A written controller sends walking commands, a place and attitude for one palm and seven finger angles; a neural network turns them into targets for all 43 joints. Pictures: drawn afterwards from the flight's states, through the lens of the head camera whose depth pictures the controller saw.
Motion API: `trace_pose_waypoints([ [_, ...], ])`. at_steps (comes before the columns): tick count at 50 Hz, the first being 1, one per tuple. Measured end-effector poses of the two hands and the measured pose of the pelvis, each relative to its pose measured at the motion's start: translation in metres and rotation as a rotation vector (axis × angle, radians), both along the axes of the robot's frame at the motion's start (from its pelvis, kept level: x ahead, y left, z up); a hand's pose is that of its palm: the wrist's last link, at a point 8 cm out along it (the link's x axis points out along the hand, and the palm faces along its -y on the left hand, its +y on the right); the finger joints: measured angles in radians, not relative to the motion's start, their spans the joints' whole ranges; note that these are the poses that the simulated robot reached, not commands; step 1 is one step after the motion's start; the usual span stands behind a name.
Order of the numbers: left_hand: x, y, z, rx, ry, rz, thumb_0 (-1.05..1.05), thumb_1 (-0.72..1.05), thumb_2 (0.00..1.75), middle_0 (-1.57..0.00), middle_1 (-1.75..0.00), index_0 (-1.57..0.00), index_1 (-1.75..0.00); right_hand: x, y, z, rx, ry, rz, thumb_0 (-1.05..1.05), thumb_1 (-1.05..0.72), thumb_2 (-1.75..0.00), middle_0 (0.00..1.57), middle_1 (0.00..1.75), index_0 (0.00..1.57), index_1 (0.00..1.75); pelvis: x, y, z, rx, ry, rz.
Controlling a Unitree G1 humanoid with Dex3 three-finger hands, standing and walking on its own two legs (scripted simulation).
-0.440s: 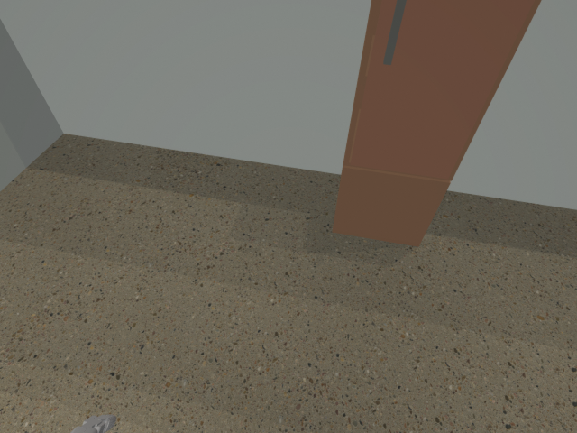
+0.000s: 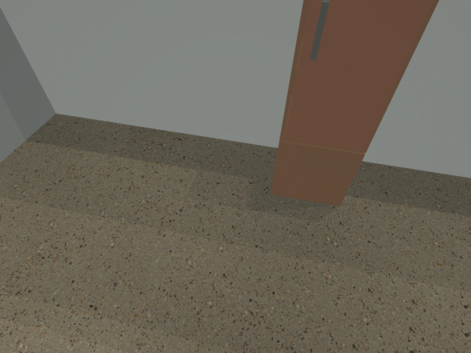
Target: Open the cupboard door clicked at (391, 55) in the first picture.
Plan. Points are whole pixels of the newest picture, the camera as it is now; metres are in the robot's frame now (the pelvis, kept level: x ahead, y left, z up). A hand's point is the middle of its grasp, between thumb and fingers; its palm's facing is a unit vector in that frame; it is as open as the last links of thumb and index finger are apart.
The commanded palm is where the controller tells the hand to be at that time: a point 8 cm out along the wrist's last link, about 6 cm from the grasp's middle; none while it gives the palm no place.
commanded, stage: stand and wait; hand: left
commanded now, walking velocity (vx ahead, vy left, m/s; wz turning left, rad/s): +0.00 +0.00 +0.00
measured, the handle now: (319, 29) +1.02 -0.20 +0.14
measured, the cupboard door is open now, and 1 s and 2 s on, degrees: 0 0 0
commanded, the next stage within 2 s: look at it before walking up in 0.44 s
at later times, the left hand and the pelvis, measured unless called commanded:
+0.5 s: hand out of the picture +0.06 +0.23 -0.15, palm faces -0.05 -0.94 -0.34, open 7.4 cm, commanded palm none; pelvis -0.02 -0.01 +0.00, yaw +0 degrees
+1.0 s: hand out of the picture +0.07 +0.23 -0.15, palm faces -0.05 -0.94 -0.34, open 7.4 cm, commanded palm none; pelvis -0.01 -0.01 +0.00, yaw -1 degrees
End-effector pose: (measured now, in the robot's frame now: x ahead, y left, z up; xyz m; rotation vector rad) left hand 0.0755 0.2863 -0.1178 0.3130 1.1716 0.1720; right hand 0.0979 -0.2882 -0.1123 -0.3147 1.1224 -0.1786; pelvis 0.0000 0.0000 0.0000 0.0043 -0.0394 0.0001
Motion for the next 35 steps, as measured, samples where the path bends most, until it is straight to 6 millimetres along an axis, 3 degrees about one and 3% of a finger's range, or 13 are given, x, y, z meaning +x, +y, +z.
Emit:
trace_pose_waypoints([
  [8, -0.021, 0.002, 0.001, 0.015, 0.052, 0.009, 0.00, 0.91, 0.90, -0.20, -0.30, -0.20, -0.29, -0.034, -0.011, -0.005, -0.005, 0.078, -0.028, 0.01, -0.91, -0.90, 0.20, 0.30, 0.21, 0.30, -0.008, -0.004, 0.002, 0.000, -0.001, -0.002],
  [15, -0.027, -0.001, 0.002, 0.019, 0.058, 0.006, 0.00, 0.91, 0.90, -0.20, -0.30, -0.20, -0.29, -0.051, -0.015, -0.008, 0.001, 0.110, -0.040, 0.01, -0.91, -0.90, 0.20, 0.30, 0.21, 0.30, -0.014, -0.008, 0.002, 0.001, -0.002, -0.003],
  [35, -0.015, -0.014, 0.003, 0.004, 0.026, -0.015, 0.00, 0.91, 0.90, -0.20, -0.30, -0.20, -0.29, -0.050, -0.017, -0.008, 0.012, 0.094, -0.040, 0.01, -0.91, -0.90, 0.20, 0.30, 0.21, 0.30, -0.017, -0.014, 0.003, 0.000, 0.006, -0.007],
])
